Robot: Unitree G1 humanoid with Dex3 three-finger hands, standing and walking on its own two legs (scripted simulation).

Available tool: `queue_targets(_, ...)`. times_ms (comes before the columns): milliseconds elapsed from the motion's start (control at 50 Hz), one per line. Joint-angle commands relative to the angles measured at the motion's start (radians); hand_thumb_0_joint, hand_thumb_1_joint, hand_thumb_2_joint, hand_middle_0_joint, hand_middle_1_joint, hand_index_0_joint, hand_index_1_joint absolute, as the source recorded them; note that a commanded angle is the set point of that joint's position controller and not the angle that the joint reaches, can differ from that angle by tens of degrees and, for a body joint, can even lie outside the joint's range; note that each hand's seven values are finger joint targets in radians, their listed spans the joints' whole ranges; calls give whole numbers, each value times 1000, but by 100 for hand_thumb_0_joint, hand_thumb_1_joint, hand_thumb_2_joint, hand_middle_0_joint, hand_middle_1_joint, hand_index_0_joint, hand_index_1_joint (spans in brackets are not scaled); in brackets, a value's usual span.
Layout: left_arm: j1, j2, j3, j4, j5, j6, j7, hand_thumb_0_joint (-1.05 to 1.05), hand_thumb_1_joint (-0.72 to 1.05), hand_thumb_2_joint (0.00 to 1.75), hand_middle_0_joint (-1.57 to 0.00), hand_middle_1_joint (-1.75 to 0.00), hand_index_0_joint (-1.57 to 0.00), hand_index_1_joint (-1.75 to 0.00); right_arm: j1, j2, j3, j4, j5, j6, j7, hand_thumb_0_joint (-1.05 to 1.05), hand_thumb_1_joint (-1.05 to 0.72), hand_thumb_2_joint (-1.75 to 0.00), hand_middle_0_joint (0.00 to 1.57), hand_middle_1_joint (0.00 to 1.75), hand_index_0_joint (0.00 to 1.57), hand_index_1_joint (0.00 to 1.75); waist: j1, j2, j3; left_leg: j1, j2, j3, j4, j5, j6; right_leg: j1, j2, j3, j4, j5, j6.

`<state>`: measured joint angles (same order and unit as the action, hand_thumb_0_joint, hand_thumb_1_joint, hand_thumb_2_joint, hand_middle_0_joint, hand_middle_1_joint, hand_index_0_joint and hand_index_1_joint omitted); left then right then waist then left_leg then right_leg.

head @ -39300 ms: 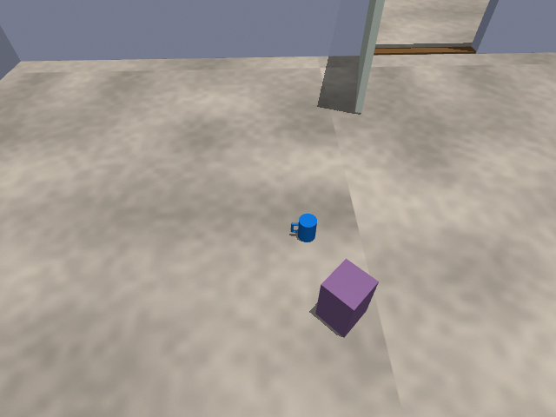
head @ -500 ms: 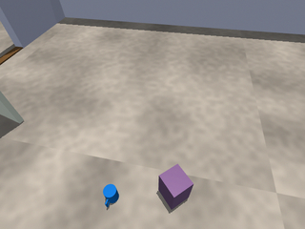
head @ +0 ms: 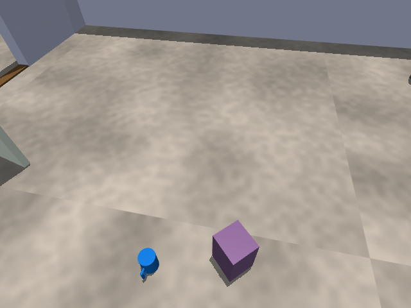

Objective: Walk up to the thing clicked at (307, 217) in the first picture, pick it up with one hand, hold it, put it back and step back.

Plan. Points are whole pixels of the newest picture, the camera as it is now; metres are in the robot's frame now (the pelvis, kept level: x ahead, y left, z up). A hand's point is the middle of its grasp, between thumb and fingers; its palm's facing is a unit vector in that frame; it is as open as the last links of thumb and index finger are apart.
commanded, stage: stand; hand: left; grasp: from above
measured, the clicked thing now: (147, 264) +0.46 +0.29 -0.73
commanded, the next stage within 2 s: rise first in 0.70 s
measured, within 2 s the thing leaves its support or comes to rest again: neither
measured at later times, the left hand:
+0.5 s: hand out of the picture +0.07 +0.26 -0.16, palm faces -0.02 -0.94 -0.35, open 7.4 cm
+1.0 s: hand out of the picture +0.15 +0.26 -0.17, palm faces +0.02 -0.94 -0.33, open 8.5 cm
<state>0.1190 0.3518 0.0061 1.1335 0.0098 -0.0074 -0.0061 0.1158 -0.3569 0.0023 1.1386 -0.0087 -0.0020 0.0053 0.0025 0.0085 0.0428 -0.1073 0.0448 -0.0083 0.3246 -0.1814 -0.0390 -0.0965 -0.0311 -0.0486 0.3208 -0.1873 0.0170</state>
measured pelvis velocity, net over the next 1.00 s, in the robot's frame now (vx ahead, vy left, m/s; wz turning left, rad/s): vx -0.01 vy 0.00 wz -0.01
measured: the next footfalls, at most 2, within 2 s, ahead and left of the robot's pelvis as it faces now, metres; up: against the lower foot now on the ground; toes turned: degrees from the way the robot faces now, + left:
none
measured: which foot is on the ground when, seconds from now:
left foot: down 0.00-1.00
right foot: down 0.00-1.00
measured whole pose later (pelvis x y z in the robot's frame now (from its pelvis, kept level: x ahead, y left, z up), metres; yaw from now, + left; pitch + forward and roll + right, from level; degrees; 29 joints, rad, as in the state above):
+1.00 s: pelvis -0.01 +0.00 -0.02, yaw -1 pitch +5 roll +0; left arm -0.06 0.34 0.13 1.10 0.05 -0.02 -0.02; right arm 0.19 -0.28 -0.01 0.85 0.03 -0.04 -0.04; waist -0.01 -0.01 0.03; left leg -0.36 0.04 0.00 0.54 -0.26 -0.03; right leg -0.36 -0.04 -0.03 0.54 -0.27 0.02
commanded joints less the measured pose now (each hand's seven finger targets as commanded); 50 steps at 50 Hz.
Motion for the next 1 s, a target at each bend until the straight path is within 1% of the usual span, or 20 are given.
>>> queue_targets(0,-40,227,41,-57,1,-22,12,0,90,90,-20,-30,-20,-30,-42,-206,-36,-62,-1,-22,-10,0,-90,-90,20,30,20,30,-1,-21,-55,-3,89,-70,-46,122,51,0,-111,88,-60,99,-31)
queue_targets(60,-32,219,39,-60,1,-22,11,0,90,90,-20,-30,-20,-30,-41,-212,-36,-63,-1,-24,-11,0,-90,-90,20,30,20,30,2,-2,-62,-7,87,-67,-43,140,49,10,-112,88,-56,133,-30)
queue_targets(200,-36,225,40,-62,-1,-22,13,0,90,90,-20,-30,-20,-30,-31,-206,-33,-62,-1,-25,-12,0,-90,-90,20,30,20,30,-1,-11,-63,-2,93,-68,-48,172,47,12,-111,87,-42,143,-29)
queue_targets(240,-32,218,37,-61,0,-23,13,0,90,90,-20,-30,-20,-30,-38,-212,-35,-65,-2,-25,-13,0,-90,-90,20,30,20,30,1,0,-68,1,94,-65,-39,168,52,14,-115,90,-50,156,-26)
queue_targets(340,-33,217,36,-58,0,-19,12,0,90,90,-20,-30,-20,-30,-37,-210,-35,-61,-2,-24,-13,0,-90,-90,20,30,20,30,1,-3,-37,-21,87,-65,-56,121,48,-2,-110,86,-55,107,-27)
queue_targets(420,-32,220,37,-61,3,-21,13,0,90,90,-20,-30,-20,-30,-42,-206,-37,-64,-1,-23,-11,0,-90,-90,20,30,20,30,1,-15,-55,-9,90,-69,-51,136,50,5,-110,83,-50,115,-30)
queue_targets(460,-30,221,37,-61,1,-21,12,0,90,90,-20,-30,-20,-30,-37,-210,-38,-65,-1,-23,-11,0,-90,-90,20,30,20,30,0,-8,-51,-9,89,-68,-54,117,49,-3,-109,85,-55,91,-29)
queue_targets(600,-26,219,34,-60,1,-23,12,0,90,90,-20,-30,-20,-30,-39,-207,-37,-63,0,-23,-9,0,-90,-90,20,30,20,30,0,-13,-44,-11,88,-70,-53,118,48,-3,-110,87,-54,102,-27)
queue_targets(760,-24,214,33,-61,1,-22,13,0,90,90,-20,-30,-20,-30,-36,-208,-36,-63,-1,-24,-11,0,-90,-90,20,30,20,30,0,0,-63,-6,89,-64,-43,158,49,14,-114,86,-48,151,-27)
queue_targets(780,-27,220,35,-59,0,-20,14,0,82,98,-28,-38,-28,-38,-36,-206,-35,-63,-1,-23,-12,0,-96,-92,20,30,20,30,-1,-8,-59,-8,88,-66,-52,145,45,8,-111,85,-48,124,-27)
queue_targets(800,-377,51,34,-410,-54,-117,26,0,74,101,-20,-46,-20,-46,-28,-42,6,-347,68,-75,-35,0,-104,-93,20,30,20,30,-117,8,5,-106,-50,65,23,-5,44,-218,18,22,14,65,-14)
queue_targets(820,-469,95,51,-344,-52,-111,34,0,66,96,-20,-54,-17,-54,27,-72,-1,-283,68,-72,-46,0,-96,-92,20,30,20,30,-98,10,-35,-104,-57,62,41,-26,45,-183,17,12,28,36,-16)
queue_targets(840,-287,191,110,-185,-33,-74,39,0,58,92,-18,-62,-17,-62,68,-102,-22,-291,76,-58,-60,0,-94,-91,20,30,20,30,-63,-37,-26,-128,-49,59,47,-23,46,-164,24,-1,32,11,-19)
queue_targets(860,-253,202,125,-104,-13,-50,28,0,50,92,-15,-70,-16,-70,84,-102,-33,-308,69,-51,-61,0,-93,-91,20,30,20,30,-58,-83,-58,-162,-54,56,94,-9,52,-183,24,-1,58,13,-18)
queue_targets(880,-306,235,142,-113,2,-46,15,0,42,91,-13,-78,-15,-78,87,-101,-41,-333,66,-52,-63,0,-93,-90,20,30,20,30,-46,-82,-78,-182,-54,53,130,9,54,-199,26,-1,97,33,-19)
queue_targets(900,-330,248,162,-121,25,-51,5,0,34,90,-12,-86,-15,-86,90,-99,-58,-352,50,-59,-66,0,-93,-91,20,30,20,30,-36,-49,-157,-188,-56,52,163,26,52,-193,19,7,138,62,-19)
queue_targets(920,-246,262,192,-78,51,-36,1,0,26,90,-10,-94,-14,-93,123,-96,-70,-359,40,-60,-64,0,-93,-90,20,30,20,30,-26,-24,-217,-204,-60,49,195,64,47,-194,15,12,180,105,-22)
queue_targets(940,-162,225,198,-45,76,-19,-10,0,18,92,-7,-101,-12,-96,137,-84,-81,-379,28,-62,-54,0,-94,-91,20,30,20,30,-1,-11,-237,-242,-64,46,226,91,42,-195,16,10,212,117,-27)
queue_targets(960,-121,224,207,-82,91,-5,-16,0,10,94,-5,-104,-9,-100,138,-83,-87,-411,27,-62,-49,0,-91,-90,20,30,20,30,21,25,-275,-247,-70,50,240,109,38,-179,16,15,227,128,-31)
queue_targets(980,-97,209,206,-100,100,14,-15,0,2,94,-3,-108,-7,-103,132,-75,-89,-437,27,-65,-48,0,-91,-90,20,30,20,30,23,27,-278,-252,-74,53,246,113,36,-181,18,16,230,125,-30)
